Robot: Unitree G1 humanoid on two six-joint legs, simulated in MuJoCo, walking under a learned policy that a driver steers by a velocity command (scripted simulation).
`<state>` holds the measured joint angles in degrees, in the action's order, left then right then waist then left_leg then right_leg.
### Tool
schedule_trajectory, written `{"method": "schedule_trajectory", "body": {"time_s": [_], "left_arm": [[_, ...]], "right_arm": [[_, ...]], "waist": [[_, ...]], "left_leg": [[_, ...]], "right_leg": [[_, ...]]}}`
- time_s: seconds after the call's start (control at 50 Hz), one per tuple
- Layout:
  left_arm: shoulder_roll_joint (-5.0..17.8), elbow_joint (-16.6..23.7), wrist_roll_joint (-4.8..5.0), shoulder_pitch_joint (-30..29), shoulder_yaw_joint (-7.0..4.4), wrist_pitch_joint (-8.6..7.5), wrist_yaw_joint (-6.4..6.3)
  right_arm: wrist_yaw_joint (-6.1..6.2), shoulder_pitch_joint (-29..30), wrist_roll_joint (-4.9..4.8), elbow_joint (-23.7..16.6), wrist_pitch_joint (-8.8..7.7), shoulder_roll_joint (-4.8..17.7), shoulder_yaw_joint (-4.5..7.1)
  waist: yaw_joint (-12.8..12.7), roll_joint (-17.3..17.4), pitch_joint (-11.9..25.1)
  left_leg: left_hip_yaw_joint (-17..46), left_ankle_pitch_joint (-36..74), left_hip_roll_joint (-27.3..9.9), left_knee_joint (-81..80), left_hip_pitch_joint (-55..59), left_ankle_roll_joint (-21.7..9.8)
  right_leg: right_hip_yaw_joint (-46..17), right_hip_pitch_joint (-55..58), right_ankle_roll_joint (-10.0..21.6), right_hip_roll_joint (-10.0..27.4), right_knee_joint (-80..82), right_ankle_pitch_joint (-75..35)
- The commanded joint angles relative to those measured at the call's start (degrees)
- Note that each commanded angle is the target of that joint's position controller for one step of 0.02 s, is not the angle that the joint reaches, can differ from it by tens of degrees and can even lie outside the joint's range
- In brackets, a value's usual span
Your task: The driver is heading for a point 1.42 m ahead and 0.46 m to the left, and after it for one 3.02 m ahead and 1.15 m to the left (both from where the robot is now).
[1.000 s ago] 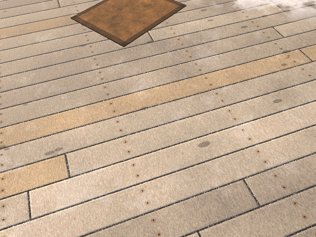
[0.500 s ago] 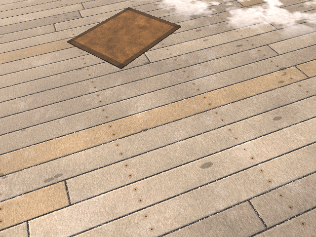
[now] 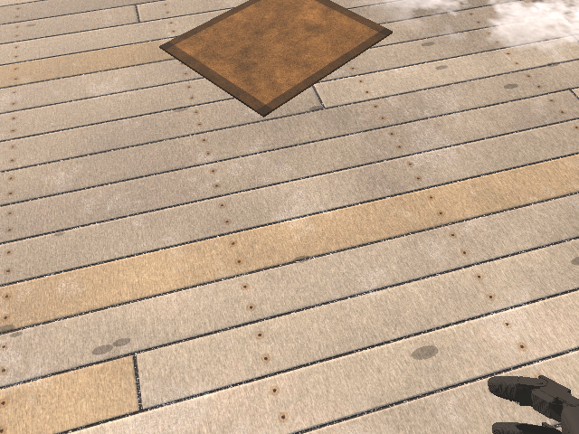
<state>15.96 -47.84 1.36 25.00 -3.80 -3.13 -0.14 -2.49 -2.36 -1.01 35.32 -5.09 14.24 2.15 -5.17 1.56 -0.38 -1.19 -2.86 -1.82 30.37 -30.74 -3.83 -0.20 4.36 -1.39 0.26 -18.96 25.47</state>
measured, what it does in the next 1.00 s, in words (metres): walks ahead: right foot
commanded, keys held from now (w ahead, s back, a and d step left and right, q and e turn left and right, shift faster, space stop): w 0.58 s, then w+q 0.42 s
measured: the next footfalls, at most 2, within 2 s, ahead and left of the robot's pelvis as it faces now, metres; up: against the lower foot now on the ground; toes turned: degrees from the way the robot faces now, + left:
right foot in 0.58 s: +0.49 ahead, -0.11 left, +0.00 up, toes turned -1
left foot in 1.12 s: +0.76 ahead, +0.16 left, +0.00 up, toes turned +17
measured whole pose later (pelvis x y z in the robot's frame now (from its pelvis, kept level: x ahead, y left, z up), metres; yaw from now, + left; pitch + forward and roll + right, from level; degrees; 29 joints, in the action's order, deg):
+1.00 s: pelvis +0.55 +0.00 +0.02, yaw +10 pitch +1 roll -3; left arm 15.2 -50.3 0.0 17.4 -3.5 -5.1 -0.1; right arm -2.0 -8.1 -1.1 41.2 -2.1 15.1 3.1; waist -3.9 2.5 -1.0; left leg 1.2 3.1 -5.4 38.8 -38.7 -1.7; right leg 11.7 3.4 0.5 -2.1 -12.1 17.1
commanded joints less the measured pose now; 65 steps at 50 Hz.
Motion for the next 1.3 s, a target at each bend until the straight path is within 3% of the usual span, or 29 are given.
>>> {"method": "schedule_trajectory", "body": {"time_s": [0.02, 0.04, 0.06, 0.08, 0.1, 0.14, 0.2, 0.36, 0.48, 0.52, 0.56, 0.58, 0.6, 0.62, 0.64, 0.68, 0.72, 0.78, 0.9, 1.0, 1.06, 1.1, 1.12, 1.14, 1.16, 1.18, 1.22, 1.26, 1.3], "left_arm": [[4.84, 4.59, -1.91, -1.80, -0.38, -0.28, -0.41], [-0.83, 4.86, -0.55, 6.25, 1.26, -1.36, -0.06], [5.47, 3.89, 0.69, 2.01, -0.10, -2.24, 0.25], [8.13, 6.02, 1.28, -4.83, -0.75, -2.68, 0.48], [7.44, 6.45, -0.79, -9.73, -0.47, -3.04, 0.25], [6.46, 6.56, -0.49, -8.07, -0.72, -2.29, -0.16], [4.41, 5.97, -0.49, -6.88, -0.39, -0.50, -0.39], [2.13, 9.49, -1.06, -22.41, 0.69, -1.88, 0.60], [2.39, 13.01, -0.32, -30.36, 0.97, -2.84, 2.83], [3.77, 12.74, -0.42, -27.86, 0.52, -3.05, 3.20], [7.41, 9.39, -0.77, -15.86, -1.46, -3.11, 2.64], [11.24, 7.01, -1.41, -4.71, -2.68, -2.99, 1.96], [16.14, 5.97, -1.77, 0.16, -3.87, -2.74, 1.80], [10.65, 6.01, -1.23, 1.32, -2.50, -2.47, 1.56], [8.20, 6.19, -1.07, -2.78, -1.54, -2.31, 1.22], [5.08, 6.57, -1.44, -10.21, -0.44, -2.37, 1.30], [3.86, 6.06, -2.07, -13.46, -0.33, -3.35, 1.51], [5.00, 4.25, -2.29, -13.70, -0.90, -4.44, 1.35], [7.39, 1.95, -2.01, -11.40, -1.33, -3.81, 0.01], [9.46, -0.45, -0.67, -6.97, -2.14, -1.60, -0.41], [11.60, -0.01, -0.20, -8.52, -2.84, -0.23, -1.04], [12.04, 0.61, -0.09, -10.01, -2.81, 0.62, -1.60], [9.60, 1.80, -1.30, -8.86, -1.75, 0.13, -1.69], [1.66, 5.30, -2.26, -4.12, 0.97, -1.83, -0.65], [7.39, 5.53, -0.42, -9.53, -0.10, -4.34, 0.54], [8.96, 7.29, 1.43, -14.81, -0.47, -5.36, 1.08], [7.88, 7.19, -1.21, -16.18, -0.48, -5.43, 0.19], [7.84, 7.46, -1.87, -13.59, -0.86, -4.12, 0.27], [6.06, 7.36, -2.49, -14.45, -0.67, -2.73, -0.03]], "right_arm": [[1.55, -23.00, 0.96, 1.06, -0.04, 14.27, 5.36], [0.68, -24.28, 1.47, 2.19, -0.27, 17.12, 5.44], [0.65, -22.85, 0.82, 1.69, -0.27, 11.21, 4.12], [0.80, -19.02, 0.49, 1.67, -0.26, 9.31, 3.38], [0.59, -16.54, 0.92, 1.67, -0.19, 8.78, 2.90], [0.33, -11.07, 1.86, 1.25, -0.59, 7.02, 2.58], [0.58, -11.05, 0.95, 2.77, -1.77, 6.44, 2.44], [2.08, -18.32, 0.19, 7.11, -0.74, 9.98, 3.19], [2.46, -22.93, -0.05, 10.41, 1.12, 10.60, 3.33], [2.79, -21.77, -0.27, 10.64, 1.69, 11.75, 3.69], [3.07, -19.83, -0.19, 10.37, 2.21, 11.70, 3.43], [3.27, -19.23, 0.69, 8.97, 2.08, 9.53, 2.35], [2.59, -26.74, 0.73, 7.88, 0.86, 2.69, 0.17], [2.43, -24.47, -0.21, 9.19, -0.29, 6.32, 0.93], [2.23, -18.63, -1.81, 7.32, -0.72, 10.21, 2.18], [2.62, -13.26, -0.57, 6.14, -0.34, 9.18, 2.26], [2.69, -16.98, -0.68, 7.08, 1.43, 7.44, 2.41], [3.01, -16.49, -0.56, 7.04, 2.90, 5.68, 2.36], [1.46, -6.35, -0.07, 3.88, 2.02, 3.61, 1.52], [-0.41, 1.35, -0.12, -0.74, 2.10, 3.57, 1.22], [-1.04, -1.53, -0.01, -1.89, 2.51, 5.95, 2.43], [-0.41, -15.61, -0.24, 1.16, 2.79, 10.49, 5.14], [0.92, -24.25, -0.27, 2.89, 3.40, 15.50, 6.97], [1.08, -20.92, -0.72, 1.51, 2.84, 20.66, 7.45], [0.94, -23.01, -0.14, 0.69, 2.37, 15.16, 5.86], [0.98, -21.26, 0.35, 1.15, 1.84, 12.20, 5.04], [1.06, -14.01, 0.13, 0.19, 1.45, 9.09, 3.98], [1.40, -11.39, 0.86, -1.00, 1.35, 8.99, 3.76], [1.95, -11.75, 0.24, -0.59, 1.16, 8.45, 3.63]], "waist": [[13.83, 2.75, 16.17], [8.91, 19.20, 23.46], [11.17, 11.78, 19.00], [10.91, 7.29, 10.70], [10.08, 0.88, 5.48], [5.18, 2.27, 4.24], [3.57, 3.04, 1.84], [8.62, 0.39, -2.09], [10.58, 1.57, -3.72], [8.49, 2.96, -1.95], [1.77, 3.34, 5.87], [-2.67, 0.32, 14.46], [-0.12, -13.90, 22.70], [-2.51, -13.17, 24.71], [-2.19, -9.93, 14.75], [1.56, -3.38, 4.50], [5.25, -7.62, 2.54], [6.32, -5.68, -0.15], [2.98, -4.06, -2.70], [0.51, -3.26, -5.13], [3.85, -5.86, -1.31], [12.02, -5.48, 6.48], [15.11, 1.53, 12.30], [8.05, 15.91, 18.29], [12.42, 7.71, 22.86], [12.73, 5.04, 14.74], [7.61, -2.97, 6.12], [4.46, -0.05, 4.57], [4.21, -2.44, 3.25]], "left_leg": [[12.29, -2.62, -9.94, 1.60, 39.06, -6.73], [42.71, -22.32, -20.46, -9.90, 53.13, -15.00], [45.24, -31.06, -19.43, -14.80, 50.09, -12.65], [36.20, -27.83, -17.94, -14.91, 42.54, -10.35], [25.08, -10.04, -14.03, -13.43, 31.96, -7.48], [22.63, -11.56, -11.55, -18.52, 22.61, -9.19], [17.33, -9.41, -10.71, -22.22, 18.48, -10.84], [7.04, 1.63, -8.37, -23.23, 22.88, -8.13], [7.60, 6.86, -11.92, -18.03, 33.24, -7.43], [7.74, 14.93, -12.72, -14.57, 35.39, -6.37], [4.28, 31.78, -9.12, -0.71, 33.09, -4.06], [2.13, 21.69, -6.34, 14.73, 22.02, -1.93], [1.01, -12.19, 3.83, 37.62, -4.12, 2.62], [9.75, -29.57, 4.25, 44.47, -11.04, 1.96], [9.68, -25.67, 1.20, 46.57, -15.44, 1.40], [7.12, -16.70, -3.52, 40.33, -12.26, 1.53], [7.81, -12.67, -5.94, 37.66, -5.52, 2.42], [8.53, -7.49, -5.74, 34.73, -7.11, 3.45], [4.14, 9.06, -4.52, 14.02, -7.04, 3.39], [0.96, 3.73, -3.52, 6.07, -11.53, 0.94], [-3.76, -5.50, 0.94, 5.57, -3.93, -2.18], [-5.36, -4.88, 5.91, 1.53, 16.07, -5.73], [7.56, -4.02, -1.59, 0.48, 34.32, -9.30], [43.16, -12.97, -16.38, -7.54, 53.18, -22.24], [48.50, -17.86, -17.30, -13.28, 55.85, -21.30], [38.96, -14.08, -15.29, -13.18, 50.09, -17.76], [26.62, -0.98, -10.61, -14.04, 33.16, -13.88], [23.53, 7.34, -8.93, -15.91, 24.83, -14.47], [18.94, 8.92, -5.94, -17.50, 20.94, -12.74]], "right_leg": [[0.24, -21.18, 5.21, 5.58, -34.38, -29.77], [-3.97, -40.50, 2.28, -4.62, -52.52, 6.64], [-8.80, -47.59, 2.85, -1.40, -58.91, 5.40], [-6.67, -50.37, 3.54, 1.46, -58.89, -0.23], [-5.22, -45.36, 4.26, 4.68, -54.46, -3.91], [-5.46, -41.26, 3.89, 7.53, -50.86, -10.50], [-5.06, -41.16, 2.23, 8.20, -45.83, -12.86], [-1.97, -43.56, 0.95, 6.26, -20.09, -32.67], [-0.67, -44.50, 3.23, 3.69, -11.46, -26.77], [0.20, -39.61, 4.83, 2.28, -9.69, -22.36], [3.20, -21.23, 7.87, -1.00, -7.49, -22.54], [-4.75, -2.49, 11.58, 6.64, -10.59, -25.23], [-32.13, 20.89, 20.96, 21.63, -7.75, -13.54], [-41.55, 21.11, 20.40, 23.08, -0.93, -7.27], [-31.73, 13.39, 17.02, 21.26, 0.47, -6.36], [-19.05, -3.36, 13.91, 16.61, 4.59, -13.76], [-13.26, -12.52, 13.65, 14.61, 9.08, -16.22], [-4.92, -15.49, 13.32, 13.58, 11.64, -25.38], [5.83, -11.95, 11.21, 11.91, 12.64, -30.85], [8.02, -0.06, 9.96, 15.94, 8.61, -35.35], [10.52, 3.38, 8.14, 16.26, -1.06, -59.60], [12.94, -1.94, 5.64, 13.28, -20.87, -66.67], [13.01, -16.77, 3.16, 10.61, -38.80, -47.53], [6.42, -43.04, -0.54, -3.31, -60.50, 5.04], [-6.09, -49.96, 0.82, -1.58, -64.40, 6.42], [-5.65, -53.07, 2.27, 1.17, -62.44, 1.74], [-4.84, -47.00, 2.17, 5.57, -50.78, -5.20], [-5.00, -41.18, 0.61, 6.45, -46.58, -6.81], [-3.31, -40.39, -0.50, 6.08, -42.79, -10.43]]}}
